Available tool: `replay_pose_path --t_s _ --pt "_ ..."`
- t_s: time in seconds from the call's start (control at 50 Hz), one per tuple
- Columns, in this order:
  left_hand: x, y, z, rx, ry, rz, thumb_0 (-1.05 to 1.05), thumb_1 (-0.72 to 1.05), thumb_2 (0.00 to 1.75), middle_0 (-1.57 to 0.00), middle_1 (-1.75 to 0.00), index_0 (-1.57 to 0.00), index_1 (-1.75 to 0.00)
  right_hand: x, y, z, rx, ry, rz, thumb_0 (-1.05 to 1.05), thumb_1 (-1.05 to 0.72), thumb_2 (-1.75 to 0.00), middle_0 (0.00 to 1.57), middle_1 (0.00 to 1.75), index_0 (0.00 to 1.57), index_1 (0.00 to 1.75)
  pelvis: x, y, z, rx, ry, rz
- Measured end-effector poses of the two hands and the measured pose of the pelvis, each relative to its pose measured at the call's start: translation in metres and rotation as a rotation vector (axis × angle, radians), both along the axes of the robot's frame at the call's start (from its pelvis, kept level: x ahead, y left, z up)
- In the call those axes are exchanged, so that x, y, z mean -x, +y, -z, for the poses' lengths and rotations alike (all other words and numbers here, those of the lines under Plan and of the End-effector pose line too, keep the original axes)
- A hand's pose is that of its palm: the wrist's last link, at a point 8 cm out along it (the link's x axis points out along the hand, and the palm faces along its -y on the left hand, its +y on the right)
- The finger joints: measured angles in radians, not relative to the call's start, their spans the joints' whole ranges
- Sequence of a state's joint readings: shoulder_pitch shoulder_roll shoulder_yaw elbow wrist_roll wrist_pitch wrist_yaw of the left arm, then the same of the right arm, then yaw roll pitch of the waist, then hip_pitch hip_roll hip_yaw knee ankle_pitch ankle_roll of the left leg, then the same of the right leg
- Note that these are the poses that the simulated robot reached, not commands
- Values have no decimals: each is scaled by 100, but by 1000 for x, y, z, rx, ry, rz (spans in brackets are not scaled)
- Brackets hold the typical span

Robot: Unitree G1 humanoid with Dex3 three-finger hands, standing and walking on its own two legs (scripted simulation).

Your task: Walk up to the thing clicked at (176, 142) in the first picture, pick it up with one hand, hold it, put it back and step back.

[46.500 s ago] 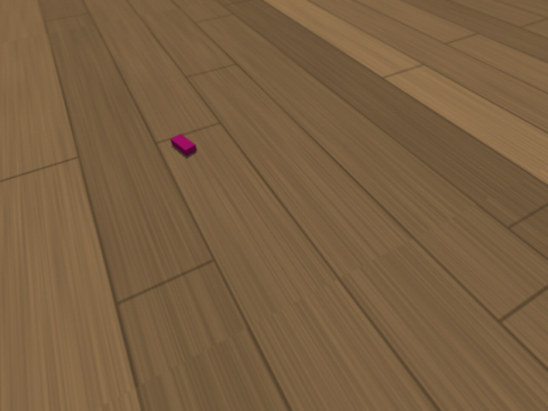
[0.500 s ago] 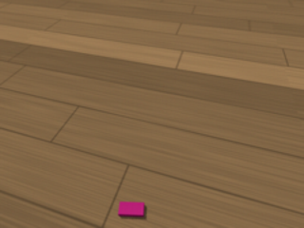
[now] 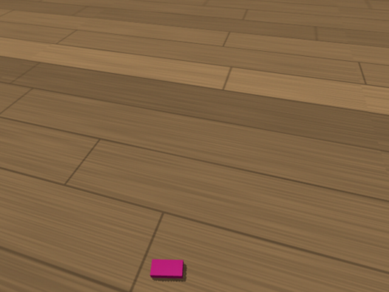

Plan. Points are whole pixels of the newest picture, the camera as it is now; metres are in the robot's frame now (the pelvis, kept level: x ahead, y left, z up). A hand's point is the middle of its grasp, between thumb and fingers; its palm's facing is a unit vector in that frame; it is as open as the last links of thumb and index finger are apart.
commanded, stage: stand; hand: left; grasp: from above
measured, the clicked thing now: (167, 268) +0.38 +0.17 -0.76
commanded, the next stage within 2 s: step back in 1.38 s
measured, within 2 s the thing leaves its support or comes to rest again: neither
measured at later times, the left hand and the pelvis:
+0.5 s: hand out of the picture +0.07 +0.24 -0.16, palm faces +0.02 -0.94 -0.33, open 7.4 cm; pelvis +0.01 +0.00 +0.00, yaw +0 degrees
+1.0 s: hand out of the picture +0.08 +0.24 -0.16, palm faces +0.00 -0.94 -0.34, open 7.4 cm; pelvis +0.01 -0.01 +0.00, yaw +0 degrees
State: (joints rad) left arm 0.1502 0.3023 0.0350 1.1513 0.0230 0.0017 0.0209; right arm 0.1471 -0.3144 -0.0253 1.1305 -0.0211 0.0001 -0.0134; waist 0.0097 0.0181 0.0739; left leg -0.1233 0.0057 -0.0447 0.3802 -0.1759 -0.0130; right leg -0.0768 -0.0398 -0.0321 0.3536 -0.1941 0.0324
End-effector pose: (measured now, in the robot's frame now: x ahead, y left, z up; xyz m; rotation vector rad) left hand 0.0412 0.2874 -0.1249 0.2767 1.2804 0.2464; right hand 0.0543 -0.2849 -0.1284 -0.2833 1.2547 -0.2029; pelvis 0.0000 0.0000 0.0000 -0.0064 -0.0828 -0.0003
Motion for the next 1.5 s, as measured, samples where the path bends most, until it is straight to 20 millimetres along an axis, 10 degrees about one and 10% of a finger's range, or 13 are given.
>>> replay_pose_path --t_s 1.5 --pt "-33 11 -5 -27 -56 27 0 90 90 -21 -30 -21 -30 -20 -23 -3 22 -26 -5 0 -90 -89 21 30 21 30 6 -5 6 8 39 1"
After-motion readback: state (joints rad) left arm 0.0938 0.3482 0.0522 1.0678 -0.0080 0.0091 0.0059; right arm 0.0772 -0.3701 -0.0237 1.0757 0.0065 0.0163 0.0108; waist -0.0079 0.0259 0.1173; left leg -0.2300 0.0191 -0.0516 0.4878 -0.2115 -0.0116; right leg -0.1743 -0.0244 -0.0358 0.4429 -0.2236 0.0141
